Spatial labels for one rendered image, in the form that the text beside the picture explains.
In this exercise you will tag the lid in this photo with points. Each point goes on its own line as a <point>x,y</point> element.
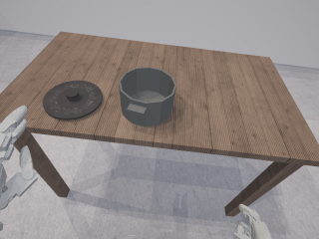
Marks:
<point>56,104</point>

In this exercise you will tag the pot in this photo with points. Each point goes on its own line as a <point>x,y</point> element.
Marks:
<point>146,95</point>

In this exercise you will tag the left robot hand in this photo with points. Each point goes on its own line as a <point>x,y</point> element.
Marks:
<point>10,129</point>

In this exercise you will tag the table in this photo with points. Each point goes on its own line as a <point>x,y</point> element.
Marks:
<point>225,103</point>

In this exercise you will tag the knob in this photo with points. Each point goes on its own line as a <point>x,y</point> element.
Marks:
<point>72,94</point>

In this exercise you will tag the right robot hand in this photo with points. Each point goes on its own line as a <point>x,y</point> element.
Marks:
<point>258,229</point>

